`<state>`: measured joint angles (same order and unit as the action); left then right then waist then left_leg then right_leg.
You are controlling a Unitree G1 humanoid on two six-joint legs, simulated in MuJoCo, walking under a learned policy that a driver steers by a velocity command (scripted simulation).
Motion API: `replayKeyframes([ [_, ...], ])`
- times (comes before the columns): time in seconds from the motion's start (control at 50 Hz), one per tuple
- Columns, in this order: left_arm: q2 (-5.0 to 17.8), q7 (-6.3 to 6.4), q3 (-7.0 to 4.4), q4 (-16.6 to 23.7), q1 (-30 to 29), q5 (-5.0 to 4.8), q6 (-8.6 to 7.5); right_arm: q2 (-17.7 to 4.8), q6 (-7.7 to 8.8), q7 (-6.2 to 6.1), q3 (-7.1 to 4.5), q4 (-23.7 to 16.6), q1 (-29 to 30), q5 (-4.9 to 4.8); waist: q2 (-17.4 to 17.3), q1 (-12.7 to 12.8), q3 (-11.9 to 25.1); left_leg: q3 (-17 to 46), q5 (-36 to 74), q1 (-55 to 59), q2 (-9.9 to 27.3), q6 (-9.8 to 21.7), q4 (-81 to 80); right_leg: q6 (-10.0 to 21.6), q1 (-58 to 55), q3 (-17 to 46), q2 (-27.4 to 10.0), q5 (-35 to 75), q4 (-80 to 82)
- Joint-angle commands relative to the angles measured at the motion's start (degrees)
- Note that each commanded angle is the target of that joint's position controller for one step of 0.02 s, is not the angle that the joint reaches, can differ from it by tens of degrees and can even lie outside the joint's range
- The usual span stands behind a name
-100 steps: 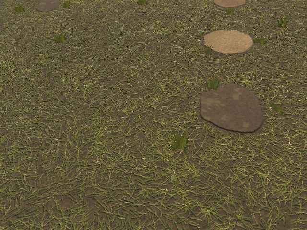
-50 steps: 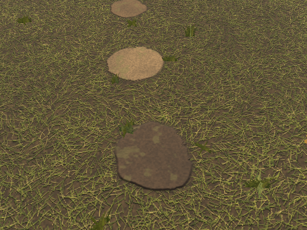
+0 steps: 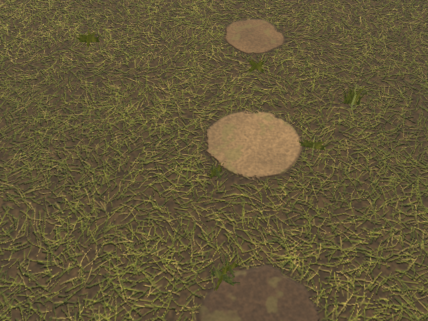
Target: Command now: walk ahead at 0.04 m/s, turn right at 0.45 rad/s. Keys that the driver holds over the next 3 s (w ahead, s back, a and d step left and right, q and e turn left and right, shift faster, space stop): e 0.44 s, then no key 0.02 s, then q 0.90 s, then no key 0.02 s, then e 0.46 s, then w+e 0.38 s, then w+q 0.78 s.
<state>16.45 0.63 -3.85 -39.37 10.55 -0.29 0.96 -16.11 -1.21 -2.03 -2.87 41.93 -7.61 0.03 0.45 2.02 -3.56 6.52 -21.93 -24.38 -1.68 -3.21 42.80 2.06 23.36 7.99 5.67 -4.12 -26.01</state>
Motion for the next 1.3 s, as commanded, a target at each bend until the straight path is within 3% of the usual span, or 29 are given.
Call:
replayKeyframes([
  [0.02, 9.6, 0.82, -2.89, 5.1, -2.8, -0.41, 0.2, -5.1, 1.23, 0.35, -1.7, -2.4, -4.3, -0.12, 8.7, -2.0, 10.4, -1.8, 3.7, 6.2, -1.4, 0.7, -6.6, 8.7, -6.3, 18.4, -12.8, -11.9, 9.3],
  [0.06, 9.2, 1.21, -2.86, 5.3, -3.1, -0.94, 0.99, -5.4, 1.98, 0.85, -2.16, -1.6, -6.6, -0.15, 8.3, -3.7, 9.5, -3.0, 9.2, 12.4, -1.0, 2.6, -16.5, 6.3, -3.2, 17.9, -10.5, -14.3, 7.0],
  [0.08, 7.8, 1.28, -2.43, 5.3, -1.8, -0.93, 1.12, -8.1, 2.14, 0.67, -2.95, -1.6, -8.1, 0.41, 5.0, -3.8, 9.5, 1.5, 8.9, 17.2, 5.1, 5.0, -21.1, 3.6, 1.2, 15.5, -7.9, -19.1, 2.6],
  [0.1, 5.6, 1.12, -1.92, 7.3, -2.9, -0.92, 0.79, -13.5, 1.79, 0.36, -4.19, -1.7, -8.1, 2.1, -9.8, -2.5, 6.8, 15.3, 6.6, 17.8, 16.5, 11.9, -26.3, 0.2, 11.4, 4.8, -0.2, -26.1, -9.3],
  [0.12, 7.9, 0.94, -2.71, 7.1, -1.4, -0.38, 0.02, -12.5, 1.97, 0.44, -3.98, -3.1, -4.8, 3.6, -15.8, -2.2, 6.2, 23.6, 13.3, 13.6, 23.9, 17.7, -28.8, -2.3, 12.7, 0.2, 1.1, -29.8, -24.7],
  [0.16, 10.5, 0.74, -4.06, 3.7, 3.1, -0.54, 0.44, -7.4, 2.44, -0.25, -2.44, -5.3, 1.4, 2.1, -7.8, 0.5, 5.9, 13.7, 20.5, 12.9, 19.3, 15.0, -25.7, -4.4, 11.7, 0.6, -1.3, -24.2, -37.0],
  [0.2, 8.1, 1.06, -3.53, 2.7, 4.3, -0.43, 1.56, -6.2, 2.4, -0.51, -1.89, -5.5, 2.0, 0.6, -6.7, -0.2, 5.3, 7.3, 26.5, 15.5, 16.5, 13.6, -23.7, -6.4, 14.1, -0.6, -2.3, -20.2, -43.3],
  [0.26, 6.0, 0.6, -2.44, 5.4, -0.6, -1.32, 1.76, -7.0, 1.42, -0.96, -2.11, -4.7, -1.6, 0.98, -8.5, -3.0, 4.9, 2.0, 30.9, 19.8, 15.2, 14.8, -23.6, -8.4, 15.8, -4.3, -4.2, -17.2, -38.7],
  [0.34, 4.6, -0.46, -1.35, 8.1, -3.9, -1.03, 1.72, -9.9, 0.51, -0.94, -3.32, -4.2, -3.4, 0.76, -10.3, -5.1, 6.8, -0.4, 32.9, 22.7, 17.7, 15.9, -22.9, -8.7, 10.3, -6.9, -7.0, -18.7, -27.2],
  [0.44, 6.0, -1.53, -1.84, 8.9, -2.9, -1.06, 2.37, -11.8, 0.57, 0.28, -4.31, -3.9, -2.3, -0.64, -11.6, -4.4, 7.2, -3.2, 34.3, 20.3, 19.6, 15.0, -20.8, -5.5, 0.4, -11.1, -6.4, -17.3, -13.8],
  [0.48, 5.2, -1.67, -1.97, 7.6, 0.7, -0.67, 2.36, -11.1, 0.76, 0.46, -3.97, -3.1, -1.5, -1.97, -10.0, -1.7, 7.6, -4.8, 32.5, 17.2, 17.9, 12.3, -16.0, -2.0, -8.4, -11.8, -4.7, -8.1, 0.3],
  [0.5, 6.5, -1.22, -2.29, 7.0, 2.2, -0.37, 2.24, -8.8, 1.14, 0.8, -3.14, -1.6, -4.5, -1.81, -5.9, -1.4, 8.6, -7.3, 26.9, 12.0, 15.5, 8.6, -11.9, -0.1, -17.1, -8.8, -5.3, 0.9, 6.4],
  [0.52, 10.6, -0.29, -2.86, 7.5, 4.1, 0.03, 2.08, -4.0, 1.6, 1.44, -1.27, -2.5, -5.3, 1.17, 7.9, -2.5, 12.5, -12.1, 6.1, 0.4, 10.6, 2.9, 0.3, 3.3, -29.4, 6.5, -17.8, 21.6, 5.7],
  [0.54, 10.6, -0.27, -2.07, 8.0, 1.5, 1.81, 1.27, -2.9, 1.71, 1.44, -0.73, -4.0, -3.1, 1.56, 15.8, -2.3, 12.6, -10.2, -15.3, -6.9, 5.9, -0.4, 7.4, 14.3, -25.4, 14.2, -28.8, 31.1, 3.9],
  [0.56, 5.9, -0.65, -0.77, 7.4, 1.7, 2.6, 0.11, -7.1, 1.28, 1.1, -1.82, -3.3, -0.9, 0.58, 9.2, 0.5, 13.3, -5.4, -15.8, -4.7, 7.5, -1.3, 12.5, 16.4, -21.5, 10.9, -26.9, 25.8, 5.2],
  [0.58, 4.1, -0.89, 0.03, 5.9, -0.2, 2.8, -0.79, -7.4, 0.83, 1.23, -2.12, -2.3, -1.6, -0.49, 8.5, -1.1, 11.0, -4.1, -13.3, -3.8, 7.8, -1.2, 13.3, 13.7, -19.3, 6.1, -23.2, 20.1, 5.8],
  [0.62, 4.4, -0.83, -0.01, 4.8, -4.8, 1.82, -1.71, -7.5, -0.34, 0.54, -2.46, 0.3, -3.8, -0.23, 8.3, -2.4, 7.7, -3.3, -6.7, -2.8, 7.5, -2.0, 12.4, 10.0, -16.3, 1.1, -20.0, 16.5, 6.7],
  [0.68, 5.1, 0.09, -0.28, 3.5, -6.8, 1.95, -1.68, -7.5, -0.69, 0.4, -2.62, 1.3, -6.2, -0.96, 7.9, -3.4, 6.5, -3.9, -1.9, 0.6, 5.5, -2.9, 11.5, 9.9, -14.1, -4.1, -18.4, 18.1, 6.7],
  [0.78, 7.0, 1.29, -1.39, 1.5, -5.2, 1.15, -0.05, -6.3, -1.21, 0.25, -2.11, -1.2, -3.2, -1.12, 6.3, -0.6, 4.8, -5.6, -4.8, -3.1, 6.3, -2.5, 9.0, 12.7, -17.7, -1.7, -23.0, 11.6, 7.3],
  [0.9, 8.3, 1.29, -2.3, 0.4, -6.9, 0.56, 0.55, -5.8, -1.5, 1.52, -2.02, -2.9, -4.2, -1.09, 6.4, -1.6, 6.0, -8.8, -4.3, 1.1, 5.6, -0.1, 2.4, 12.3, -18.8, -3.9, -25.0, 16.3, 5.5],
  [0.96, 8.9, 1.53, -2.62, -0.3, -8.4, -0.77, 0.95, -5.6, -1.48, 2.52, -2.36, -2.5, -7.6, -1.11, 6.4, -4.3, 7.2, -11.6, 5.8, 8.8, 3.4, 3.1, -11.0, 8.0, -17.0, -7.9, -23.4, 13.5, -0.1],
  [0.98, 7.8, 1.43, -2.52, -1.7, -5.6, -1.0, 0.95, -7.3, -1.33, 2.31, -3.0, -2.4, -8.7, -0.72, 3.3, -4.4, 7.2, -9.3, 14.4, 13.7, 2.9, 5.2, -17.5, 4.0, -13.7, -10.9, -20.7, 5.7, -5.1],
  [1.0, 5.0, 1.15, -1.89, -1.3, -4.5, 0.78, 0.72, -13.4, -1.12, 1.37, -4.67, -3.1, -10.0, -0.6, -10.3, -3.1, 7.8, 5.9, 33.3, 22.4, 12.7, 9.7, -21.7, -2.0, -2.0, -17.1, -14.6, -9.7, -19.6],
  [1.02, 3.6, 1.42, -1.15, 2.6, -11.3, 1.83, 0.37, -17.6, -0.22, 1.53, -5.28, -4.4, -11.0, 0.85, -19.5, -5.4, 7.3, 24.2, 45.4, 23.8, 24.8, 22.2, -23.3, -5.7, 11.8, -13.6, -4.5, -35.3, -32.4],
  [1.04, 6.0, 1.51, -1.92, 2.4, -12.8, 1.21, 0.31, -15.0, 1.12, 2.02, -4.55, -5.0, -10.8, 1.71, -9.9, -6.9, 9.8, 22.4, 41.7, 23.9, 24.4, 24.9, -24.2, -5.6, 13.6, -5.9, -5.5, -36.6, -41.3],
  [1.08, 7.1, 1.69, -2.65, 0.3, -9.6, 0.04, 0.42, -12.6, 2.28, 1.7, -4.02, -5.5, -4.7, 0.17, -4.8, -3.1, 6.8, 13.4, 32.6, 21.7, 17.7, 18.6, -23.7, -4.7, 14.8, -3.9, -7.6, -26.1, -41.5],
  [1.1, 8.0, 2.02, -2.97, -0.3, -8.9, 0.51, 0.52, -10.9, 2.14, 1.31, -3.39, -5.9, -2.6, -0.87, -4.9, -2.4, 6.0, 12.0, 32.1, 21.4, 16.4, 16.8, -23.8, -5.1, 15.0, -3.5, -8.1, -22.3, -39.8],
  [1.14, 7.2, 1.86, -2.99, -1.1, -6.8, 0.47, 0.29, -10.0, 1.71, 0.7, -2.79, -6.6, -2.6, -0.7, -6.4, -1.6, 7.4, 9.8, 35.0, 19.9, 14.0, 16.3, -23.9, -6.3, 11.4, -4.0, -6.7, -17.3, -40.8],
  [1.3, 6.2, 1.76, -2.51, -0.3, -8.3, 0.04, -0.74, -12.1, 0.45, -0.09, -3.57, -7.9, -3.7, -0.54, -8.4, -3.4, 5.9, 14.1, 23.9, 19.9, 11.9, 16.4, -23.5, -8.6, 9.3, -2.5, -5.3, -14.3, -23.4],
])
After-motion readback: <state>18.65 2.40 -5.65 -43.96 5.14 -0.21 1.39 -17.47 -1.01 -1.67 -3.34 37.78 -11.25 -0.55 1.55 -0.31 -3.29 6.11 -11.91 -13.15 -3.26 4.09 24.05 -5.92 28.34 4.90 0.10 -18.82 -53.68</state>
